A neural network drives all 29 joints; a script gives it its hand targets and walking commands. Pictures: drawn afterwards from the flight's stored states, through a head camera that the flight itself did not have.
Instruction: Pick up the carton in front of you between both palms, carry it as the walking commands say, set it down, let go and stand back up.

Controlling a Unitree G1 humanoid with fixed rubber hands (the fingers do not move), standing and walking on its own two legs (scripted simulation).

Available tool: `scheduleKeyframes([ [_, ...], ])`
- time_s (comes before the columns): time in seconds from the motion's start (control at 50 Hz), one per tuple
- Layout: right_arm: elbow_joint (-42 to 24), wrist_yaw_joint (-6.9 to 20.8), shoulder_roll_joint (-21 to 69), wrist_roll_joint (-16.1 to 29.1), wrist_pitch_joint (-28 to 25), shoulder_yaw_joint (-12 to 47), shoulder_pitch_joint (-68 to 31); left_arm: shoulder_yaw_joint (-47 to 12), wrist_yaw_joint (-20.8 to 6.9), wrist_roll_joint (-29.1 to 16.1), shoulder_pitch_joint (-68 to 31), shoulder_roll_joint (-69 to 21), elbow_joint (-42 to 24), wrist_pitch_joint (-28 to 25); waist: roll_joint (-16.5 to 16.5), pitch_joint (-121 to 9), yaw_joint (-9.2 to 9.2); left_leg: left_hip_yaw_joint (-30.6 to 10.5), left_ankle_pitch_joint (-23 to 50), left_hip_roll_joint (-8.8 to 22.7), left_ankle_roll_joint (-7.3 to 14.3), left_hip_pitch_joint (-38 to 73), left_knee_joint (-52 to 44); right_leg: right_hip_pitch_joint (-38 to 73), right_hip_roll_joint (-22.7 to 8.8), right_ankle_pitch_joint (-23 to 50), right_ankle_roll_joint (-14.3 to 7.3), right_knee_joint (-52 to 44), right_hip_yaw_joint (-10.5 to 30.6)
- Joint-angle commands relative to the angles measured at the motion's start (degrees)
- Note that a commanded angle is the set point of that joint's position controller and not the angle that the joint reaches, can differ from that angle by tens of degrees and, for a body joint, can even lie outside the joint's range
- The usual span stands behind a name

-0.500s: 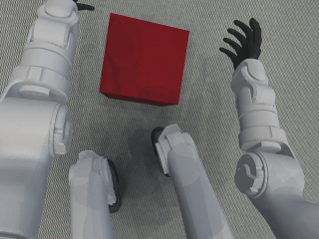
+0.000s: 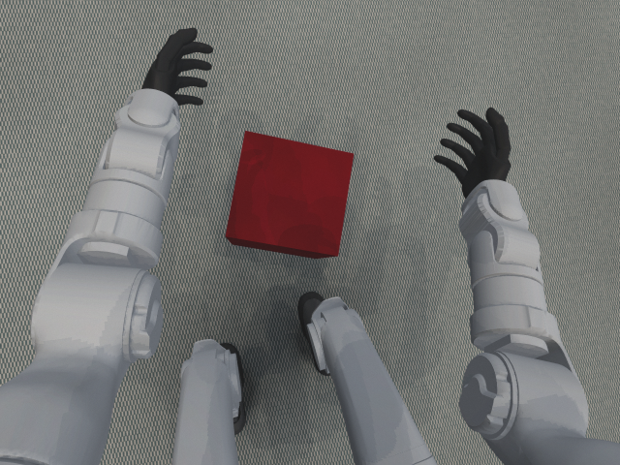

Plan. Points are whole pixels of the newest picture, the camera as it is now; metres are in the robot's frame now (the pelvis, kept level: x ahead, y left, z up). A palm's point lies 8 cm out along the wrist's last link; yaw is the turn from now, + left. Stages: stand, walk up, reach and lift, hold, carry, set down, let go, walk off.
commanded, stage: let go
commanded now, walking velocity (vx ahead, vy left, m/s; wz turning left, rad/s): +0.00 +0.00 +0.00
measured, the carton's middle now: (285, 204) +0.46 -0.10 -0.48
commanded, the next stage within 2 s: stand in 1.48 s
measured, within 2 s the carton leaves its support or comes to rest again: neither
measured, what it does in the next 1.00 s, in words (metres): rises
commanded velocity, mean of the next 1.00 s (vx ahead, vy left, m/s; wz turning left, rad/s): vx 0.00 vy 0.00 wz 0.00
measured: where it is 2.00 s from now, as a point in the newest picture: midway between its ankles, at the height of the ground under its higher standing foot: (277, 375)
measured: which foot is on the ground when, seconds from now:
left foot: down 0.00-1.00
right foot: down 0.00-1.00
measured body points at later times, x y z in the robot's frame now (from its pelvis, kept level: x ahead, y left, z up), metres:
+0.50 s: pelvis +0.05 -0.03 +0.12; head +0.23 -0.02 +0.53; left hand +0.41 +0.12 +0.01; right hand +0.32 -0.28 +0.03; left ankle +0.04 +0.11 -0.57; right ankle +0.11 -0.13 -0.57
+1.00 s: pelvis +0.11 +0.01 +0.17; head +0.16 +0.01 +0.62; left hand +0.31 +0.23 +0.08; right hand +0.27 -0.23 +0.09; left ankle +0.04 +0.11 -0.57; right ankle +0.11 -0.13 -0.57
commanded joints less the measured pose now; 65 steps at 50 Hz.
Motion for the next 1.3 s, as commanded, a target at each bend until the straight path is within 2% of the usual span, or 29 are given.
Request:
scheduleKeyframes([
  [0.0,-4.84,0.72,-7.57,-2.13,-1.41,-1.32,-7.16,1.48,-0.38,0.11,-14.73,2.4,-4.08,-1.57,8.83,-48.03,-3.69,2.31,11.57,-1.88,-0.91,32.02,-14.85,35.46,1.84,21.35,2.7,-9.11,-8.91],
  [0.1,-6.0,3.18,-5.47,-4.03,-3.01,2.11,2.8,6.14,1.04,2.8,-1.16,-1.24,-5.89,-3.55,5.69,-52.32,-1.07,2.36,18.19,-2.28,-1.18,37.53,-19.68,46.55,2.27,25.73,2.31,-12.95,-8.08],
  [0.18,-9.93,6.41,-6.82,-6.03,-5.1,5.19,12.62,7.25,4.22,4.3,10.82,-6.35,-15.28,-5.9,4.76,-53.76,-0.5,1.76,22.69,-2.69,-1.69,43.48,-24.34,55.52,2.83,28.93,0.98,-16.18,-7.16],
  [0.26,-12.85,9.32,-10.73,-6.82,-5.96,7.6,18.08,8.14,8.48,5.2,20.15,-10.26,-23.71,-7.18,2.75,-45.97,1.79,1.76,17.55,-2.49,-1.77,48.31,-31.48,63.85,3.01,24.86,-0.33,-21.32,-6.02],
  [0.34,-11.43,10.78,-10.78,-5.98,-6.98,12.94,27.23,6.58,9.95,2.84,29.98,-11.65,-26.95,-8.93,-0.37,-30.82,3.62,2.54,7.85,-1.97,-1.37,48.13,-37.84,70.89,1.88,17.0,-0.93,-27.05,-4.01],
  [0.4,-11.46,11.05,-10.28,-5.11,-8.29,17.06,34.89,4.85,9.15,0.88,37.67,-11.52,-26.96,-10.93,-2.96,-22.76,4.33,3.57,5.23,-1.82,-0.76,48.04,-40.16,76.32,1.03,14.58,-0.69,-30.51,-2.18],
  [0.46,-13.07,10.74,-11.04,-4.32,-9.28,19.92,41.72,4.5,8.13,0.09,44.58,-9.78,-27.0,-12.72,-4.76,-19.65,5.25,4.2,6.34,-1.88,-0.48,50.06,-41.49,82.63,0.4,15.75,-0.29,-32.71,-0.28],
  [0.56,-19.46,9.28,-11.6,-2.96,-9.82,22.9,51.91,4.07,6.39,-0.86,55.59,-7.46,-27.18,-14.62,-6.91,-16.97,6.21,4.18,9.82,-1.92,-0.04,54.83,-44.91,94.21,-0.04,24.84,0.39,-35.32,1.74],
  [0.66,-22.16,8.19,-11.22,-2.38,-9.93,24.89,56.34,3.75,4.82,-1.63,63.04,-5.73,-27.24,-15.55,-7.26,-11.52,8.73,3.43,15.66,-1.38,0.09,61.59,-48.85,99.75,-0.46,32.5,0.93,-38.67,2.17],
  [0.74,-21.57,7.71,-12.05,-2.72,-9.52,24.31,58.13,3.35,3.72,-2.1,68.04,-4.36,-28.25,-15.41,-4.8,-8.79,10.69,2.97,21.48,-0.56,-0.22,69.1,-51.62,101.35,-0.08,35.0,0.96,-41.12,1.98],
  [0.82,-17.69,7.67,-13.3,-2.93,-9.07,22.72,60.0,2.07,2.47,-2.74,73.38,-4.33,-29.48,-14.56,-0.62,-4.49,11.87,2.0,28.82,0.9,-1.12,76.87,-54.39,98.9,1.11,32.99,0.2,-43.95,0.79],
  [0.88,-15.56,7.87,-13.62,-3.09,-8.95,21.99,60.9,1.04,1.13,-3.64,76.35,-4.41,-30.88,-14.06,0.86,-2.22,12.46,1.26,34.46,2.12,-1.92,81.51,-55.69,97.5,2.07,30.02,-0.52,-45.71,-0.08],
  [0.94,-15.5,7.81,-13.99,-3.57,-8.68,21.34,60.31,0.32,-0.26,-4.9,77.93,-3.75,-32.62,-13.63,0.27,-0.58,12.87,0.7,37.68,2.93,-2.26,84.02,-56.74,98.13,2.78,27.56,-0.92,-46.86,-0.64],
  [1.08,-15.23,7.35,-14.97,-5.67,-6.71,20.0,59.2,-1.09,-2.27,-6.9,79.08,-2.19,-34.75,-11.74,-2.29,5.2,13.13,-0.27,37.49,4.02,-2.28,86.26,-58.29,98.64,3.52,21.02,-1.4,-47.91,-1.71],
  [1.1,-17.11,5.98,-15.68,-6.29,-4.31,19.21,57.7,-1.38,-1.1,-7.34,82.23,-2.49,-31.57,-13.2,-1.75,3.35,13.08,-0.47,44.22,4.33,-2.54,89.01,-56.86,95.24,4.92,19.87,-1.21,-46.42,-2.29],
  [1.14,-16.67,5.25,-16.31,-6.26,-3.57,19.62,58.15,-1.46,-0.31,-7.65,81.44,-2.42,-31.95,-13.64,-0.21,3.29,13.55,-1.28,48.28,4.96,-2.95,91.06,-55.84,92.18,4.92,17.83,-1.38,-46.55,-2.06],
  [1.2,-15.88,4.95,-15.89,-5.81,-2.7,20.78,58.11,-2.21,-0.26,-7.98,77.9,-1.9,-32.56,-13.54,0.35,3.89,13.31,-1.72,47.51,5.1,-3.17,89.7,-55.73,92.41,4.67,16.38,-1.45,-45.86,-1.69],
  [1.28,-16.57,4.68,-15.73,-6.01,-1.41,20.98,57.03,-1.71,-0.33,-7.11,78.57,-1.66,-31.25,-12.31,0.64,6.67,13.81,-0.67,40.08,4.35,-2.55,86.58,-56.86,93.71,4.36,14.44,-1.67,-45.99,-1.55],
])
